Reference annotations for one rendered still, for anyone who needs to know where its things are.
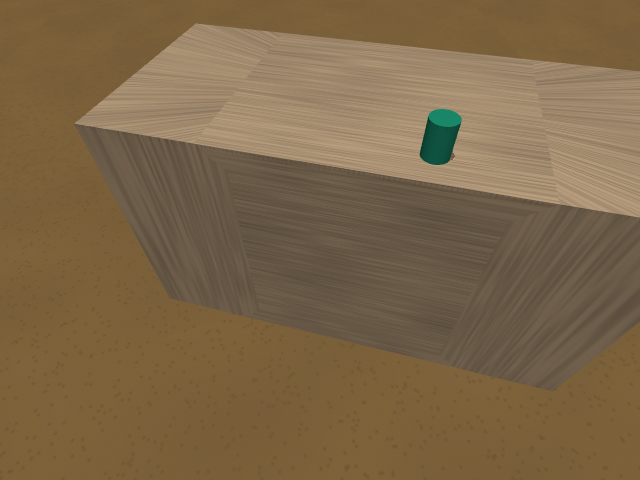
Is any can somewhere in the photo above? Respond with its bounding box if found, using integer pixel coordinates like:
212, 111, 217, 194
420, 109, 462, 165

